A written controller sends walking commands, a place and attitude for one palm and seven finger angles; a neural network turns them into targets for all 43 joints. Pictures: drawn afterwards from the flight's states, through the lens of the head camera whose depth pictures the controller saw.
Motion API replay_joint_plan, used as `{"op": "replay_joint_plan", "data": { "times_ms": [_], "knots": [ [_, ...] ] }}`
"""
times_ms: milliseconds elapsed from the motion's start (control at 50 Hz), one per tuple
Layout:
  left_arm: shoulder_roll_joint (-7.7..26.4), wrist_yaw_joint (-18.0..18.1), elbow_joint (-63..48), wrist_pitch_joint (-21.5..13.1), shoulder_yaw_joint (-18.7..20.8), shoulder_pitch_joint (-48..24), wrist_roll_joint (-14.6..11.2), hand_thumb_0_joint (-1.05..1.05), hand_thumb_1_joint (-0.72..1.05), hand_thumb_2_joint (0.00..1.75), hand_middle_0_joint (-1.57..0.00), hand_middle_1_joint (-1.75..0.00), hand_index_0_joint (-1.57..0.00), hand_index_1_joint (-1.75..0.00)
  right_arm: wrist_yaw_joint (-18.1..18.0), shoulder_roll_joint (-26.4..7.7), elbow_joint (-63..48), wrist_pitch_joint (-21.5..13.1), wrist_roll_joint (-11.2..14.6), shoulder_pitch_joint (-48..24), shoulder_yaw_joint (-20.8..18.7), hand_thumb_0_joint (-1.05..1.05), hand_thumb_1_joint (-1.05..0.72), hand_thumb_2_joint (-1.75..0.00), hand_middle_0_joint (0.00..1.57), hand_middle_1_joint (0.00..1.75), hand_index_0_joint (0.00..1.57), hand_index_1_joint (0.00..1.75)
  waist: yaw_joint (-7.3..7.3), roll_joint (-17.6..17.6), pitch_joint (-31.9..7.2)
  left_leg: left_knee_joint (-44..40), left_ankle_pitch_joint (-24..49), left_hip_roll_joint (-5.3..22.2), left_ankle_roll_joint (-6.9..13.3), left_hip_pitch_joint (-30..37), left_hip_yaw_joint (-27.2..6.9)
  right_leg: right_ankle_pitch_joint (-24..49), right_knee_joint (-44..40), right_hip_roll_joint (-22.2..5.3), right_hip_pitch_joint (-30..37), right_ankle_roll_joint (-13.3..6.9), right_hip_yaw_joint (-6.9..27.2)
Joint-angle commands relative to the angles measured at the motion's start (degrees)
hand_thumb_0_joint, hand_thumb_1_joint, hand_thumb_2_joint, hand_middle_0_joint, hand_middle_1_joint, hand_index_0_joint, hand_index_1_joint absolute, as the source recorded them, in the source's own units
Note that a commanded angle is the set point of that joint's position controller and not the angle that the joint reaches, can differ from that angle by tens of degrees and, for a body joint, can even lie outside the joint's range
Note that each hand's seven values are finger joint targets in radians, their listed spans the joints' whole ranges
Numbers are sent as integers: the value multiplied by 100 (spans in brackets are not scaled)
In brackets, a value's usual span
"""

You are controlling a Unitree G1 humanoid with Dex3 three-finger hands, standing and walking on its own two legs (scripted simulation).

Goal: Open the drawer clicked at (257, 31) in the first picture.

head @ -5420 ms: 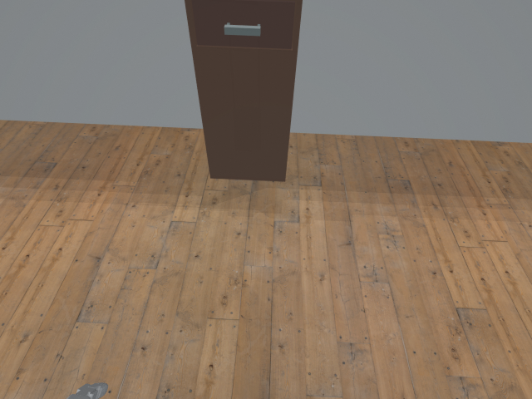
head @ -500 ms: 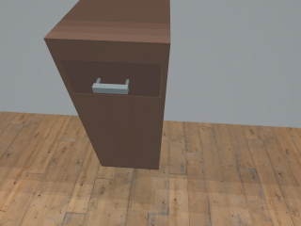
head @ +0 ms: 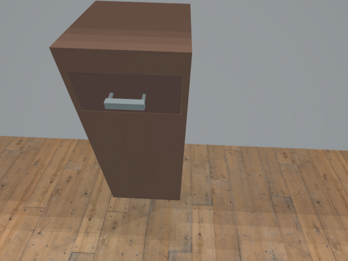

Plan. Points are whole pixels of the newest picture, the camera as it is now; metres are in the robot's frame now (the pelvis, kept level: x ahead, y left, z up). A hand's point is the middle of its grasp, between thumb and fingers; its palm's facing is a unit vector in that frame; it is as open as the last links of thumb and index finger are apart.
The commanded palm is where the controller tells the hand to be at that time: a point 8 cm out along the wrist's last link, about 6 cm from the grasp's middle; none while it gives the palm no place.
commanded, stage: look again from close up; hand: left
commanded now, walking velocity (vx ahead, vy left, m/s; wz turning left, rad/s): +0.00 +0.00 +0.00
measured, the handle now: (126, 100) +0.59 +0.19 +0.03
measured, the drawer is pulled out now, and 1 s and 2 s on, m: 0.00 0.00 0.00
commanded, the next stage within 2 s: shuffle to correct the standing spot in 0.32 s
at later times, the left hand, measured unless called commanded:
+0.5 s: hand out of the picture -0.07 +0.17 -0.17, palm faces +0.03 -0.98 -0.18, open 7.4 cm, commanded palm none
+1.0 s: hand out of the picture -0.04 +0.15 -0.17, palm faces +0.14 -0.98 -0.12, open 7.4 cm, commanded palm none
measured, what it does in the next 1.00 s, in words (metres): lifts its left foot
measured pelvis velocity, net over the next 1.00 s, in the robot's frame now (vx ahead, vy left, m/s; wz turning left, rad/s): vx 0.03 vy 0.01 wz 0.04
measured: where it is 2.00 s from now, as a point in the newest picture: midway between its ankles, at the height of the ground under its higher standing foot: outside the picture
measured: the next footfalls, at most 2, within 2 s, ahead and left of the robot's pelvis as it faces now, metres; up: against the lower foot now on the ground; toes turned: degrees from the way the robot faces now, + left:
left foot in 1.02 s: +0.10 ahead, +0.12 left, +0.00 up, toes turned +8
right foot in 1.30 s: +0.18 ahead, -0.12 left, +0.00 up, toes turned -5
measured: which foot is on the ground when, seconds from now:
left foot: down 0.00-0.80, up 0.82-1.00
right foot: down 0.00-1.00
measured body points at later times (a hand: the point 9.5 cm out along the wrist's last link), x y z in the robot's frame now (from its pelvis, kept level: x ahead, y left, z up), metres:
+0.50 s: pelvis -0.05 +0.00 +0.01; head -0.06 +0.01 +0.46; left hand -0.07 +0.22 -0.15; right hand -0.05 -0.23 -0.15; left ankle -0.04 +0.11 -0.73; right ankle +0.00 -0.13 -0.73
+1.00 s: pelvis +0.03 +0.01 +0.00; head +0.03 +0.02 +0.45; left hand -0.05 +0.20 -0.16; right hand +0.05 -0.22 -0.15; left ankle +0.04 +0.11 -0.72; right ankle +0.00 -0.13 -0.73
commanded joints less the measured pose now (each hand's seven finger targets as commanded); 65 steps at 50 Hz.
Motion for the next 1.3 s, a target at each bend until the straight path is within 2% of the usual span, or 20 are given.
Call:
{"op": "replay_joint_plan", "data": {
  "times_ms": [0,160,400,500,660,700,740,780,800,860,920,960,980,1000,1020,1040,1060,1140,1240,1280],
  "knots": [
    [604,34,-389,-72,89,236,-32,0,90,90,-20,-30,-20,-30,-12,-636,-348,-80,-11,137,-129,0,-90,-90,20,30,20,30,67,-50,251,-509,1981,491,127,-533,-434,1958,-297,-335,288,-309,373],
    [588,12,-341,-63,0,180,-28,0,90,90,-20,-30,-20,-30,88,-637,-297,-31,0,-46,-49,0,-90,-90,20,30,20,30,97,-11,642,-1048,565,485,111,-766,-552,517,-926,-276,92,-183,492],
    [369,15,-90,-95,-17,525,-9,0,90,90,-20,-30,-20,-30,127,-504,-72,9,12,119,-64,0,-90,-90,20,30,20,30,113,-25,606,-1363,-196,455,98,-895,-614,25,-1259,-299,56,-101,488],
    [280,-25,11,-37,67,815,66,0,90,90,-20,-30,-20,-30,128,-549,64,121,-59,388,-121,0,-90,-90,20,30,20,30,122,71,758,-1446,-1728,474,226,-1248,-728,-1617,-1169,-117,-185,-111,397],
    [-166,-166,105,-47,132,1005,55,0,90,90,-20,-30,-20,-30,44,-628,192,45,-40,566,-212,0,-90,-90,20,30,20,30,115,808,889,-2011,-2316,994,545,-1341,-1390,-504,15,295,-160,-169,-225],
    [-231,-181,144,-81,129,1138,59,0,90,90,-20,-30,-20,-30,42,-617,171,7,-28,472,-212,0,-90,-90,20,30,20,30,203,639,896,-1872,-2165,1023,586,-1454,-1350,-325,-89,261,114,-199,-175],
    [-110,-157,249,-151,187,1462,57,0,90,90,-20,-30,-20,-30,53,-454,134,-12,-18,377,-185,0,-90,-90,20,30,20,30,351,42,847,-1043,-1787,588,433,-1772,-867,-918,-770,-74,526,-334,457],
    [370,-56,377,-204,311,1881,19,0,90,90,-20,-30,-20,-30,101,-49,-28,-25,8,205,-117,0,-90,-90,20,30,20,30,516,-1545,985,855,-859,-96,194,-2584,106,-2242,-2077,-1251,856,-913,2400],
    [412,-12,417,-253,341,2030,-4,0,90,90,-20,-30,-20,-30,137,-99,-130,-50,-17,-42,-142,0,-90,-90,20,30,20,30,548,-1522,952,1795,-848,82,214,-2702,30,-2157,-2488,-1664,785,-1212,2944],
    [315,39,253,-320,345,1438,32,0,90,90,-20,-30,-20,-30,220,-42,-115,-113,-3,63,-179,0,-90,-90,20,30,20,30,192,-626,732,2173,-688,435,239,-2365,-197,-1238,-2198,-1652,404,-1320,2266],
    [229,-13,167,-320,307,1014,71,0,90,90,-20,-30,-20,-30,245,209,-33,-181,19,299,-112,0,-90,-90,20,30,20,30,-44,-753,565,574,26,283,141,-1062,231,9,-1650,-1091,-165,-1003,1014],
    [111,-51,210,-266,291,990,34,0,90,90,-20,-30,-20,-30,190,156,238,-264,10,908,-103,0,-90,-90,20,30,20,30,-228,-273,406,-351,726,81,34,264,464,-278,-893,-576,-792,-692,448],
    [-68,-91,193,-230,247,1045,9,0,90,90,-20,-30,-20,-30,138,-189,340,-282,-12,1248,-178,0,-90,-90,20,30,20,30,-307,554,372,-730,367,493,115,718,-159,-367,-61,-270,-1250,-494,205],
    [-321,-114,73,-213,198,1062,-8,0,90,90,-20,-30,-20,-30,91,-704,386,-302,-74,1607,-305,0,-90,-90,20,30,20,30,-406,1774,290,-1672,-228,1793,607,1012,-2015,-1051,1293,212,-2055,-189,-300],
    [-274,-120,-157,-219,202,668,41,0,90,90,-20,-30,-20,-30,46,-909,372,-256,-82,1692,-372,0,-90,-90,20,30,20,30,-469,1374,539,-2166,-464,2419,1127,846,-2773,-1498,2261,133,-2492,-219,-70],
    [-251,-128,-240,-213,214,438,81,0,90,90,-20,-30,-20,-30,48,-844,249,-227,-85,1326,-344,0,-90,-90,20,30,20,30,-364,769,793,-2191,-559,2399,1262,363,-2481,-1308,2654,-141,-2437,-281,152],
    [-313,-111,-175,-190,183,409,109,0,90,90,-20,-30,-20,-30,23,-642,199,-255,-93,1096,-257,0,-90,-90,20,30,20,30,-243,762,902,-2148,367,2299,1228,4,-2383,-1093,2932,-199,-2397,-220,210],
    [-544,-74,49,-100,79,763,-15,0,90,90,-20,-30,-20,-30,-74,-378,64,-311,-68,272,-62,0,-90,-90,20,30,20,30,171,425,473,-1253,5056,1588,841,-264,-380,-182,1205,-246,-789,30,110],
    [-13,-38,-145,15,208,699,16,0,90,90,-20,-30,-20,-30,-106,-530,105,-90,-6,265,-259,0,-90,-90,20,30,20,30,180,706,263,-531,4735,1359,480,0,-183,1097,-102,-19,-131,-46,-150],
    [346,-16,-246,-6,295,732,47,0,90,90,-20,-30,-20,-30,-97,-454,57,-15,-3,282,-323,0,-90,-90,20,30,20,30,206,203,37,-30,3611,952,177,-364,22,3527,-64,-381,426,-181,251]
  ]
}}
